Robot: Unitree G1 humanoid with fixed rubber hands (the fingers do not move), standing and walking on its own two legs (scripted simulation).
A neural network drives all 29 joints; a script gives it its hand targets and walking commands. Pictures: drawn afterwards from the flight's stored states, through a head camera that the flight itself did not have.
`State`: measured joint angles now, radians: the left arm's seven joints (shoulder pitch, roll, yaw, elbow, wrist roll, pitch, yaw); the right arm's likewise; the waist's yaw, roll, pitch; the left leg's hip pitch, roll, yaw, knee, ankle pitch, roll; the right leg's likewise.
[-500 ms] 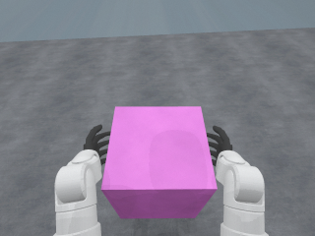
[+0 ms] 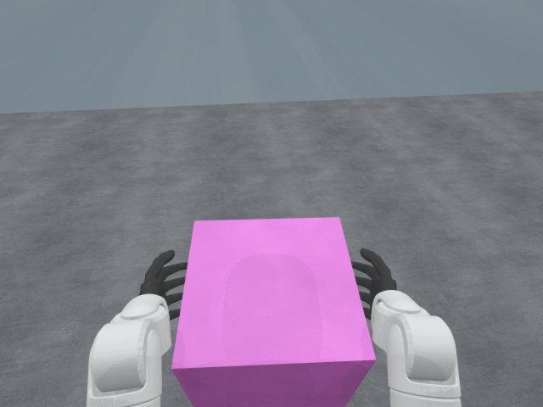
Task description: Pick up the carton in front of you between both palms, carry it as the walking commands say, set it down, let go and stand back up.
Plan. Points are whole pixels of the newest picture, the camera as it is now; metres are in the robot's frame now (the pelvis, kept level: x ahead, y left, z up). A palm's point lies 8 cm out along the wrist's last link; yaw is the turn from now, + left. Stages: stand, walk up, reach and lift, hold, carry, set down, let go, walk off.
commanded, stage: carry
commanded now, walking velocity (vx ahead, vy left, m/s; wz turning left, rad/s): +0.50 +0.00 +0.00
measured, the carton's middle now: (269, 323) +0.27 +0.00 +0.02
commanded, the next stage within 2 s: none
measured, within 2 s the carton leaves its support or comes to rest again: neither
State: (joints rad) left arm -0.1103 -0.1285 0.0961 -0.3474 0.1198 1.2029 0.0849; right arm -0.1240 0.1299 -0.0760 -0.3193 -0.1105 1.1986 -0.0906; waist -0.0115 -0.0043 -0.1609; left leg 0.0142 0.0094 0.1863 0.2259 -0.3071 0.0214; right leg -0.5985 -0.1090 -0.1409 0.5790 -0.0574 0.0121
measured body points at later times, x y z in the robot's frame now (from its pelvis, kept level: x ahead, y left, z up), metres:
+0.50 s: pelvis +0.33 -0.01 +0.00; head +0.32 -0.02 +0.45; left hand +0.60 +0.15 +0.09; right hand +0.61 -0.15 +0.09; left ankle +0.47 +0.12 -0.71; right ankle +0.21 -0.12 -0.74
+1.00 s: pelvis +0.54 +0.01 +0.00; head +0.51 +0.01 +0.44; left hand +0.81 +0.16 +0.09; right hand +0.81 -0.14 +0.09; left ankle +0.51 +0.10 -0.74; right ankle +0.50 -0.10 -0.74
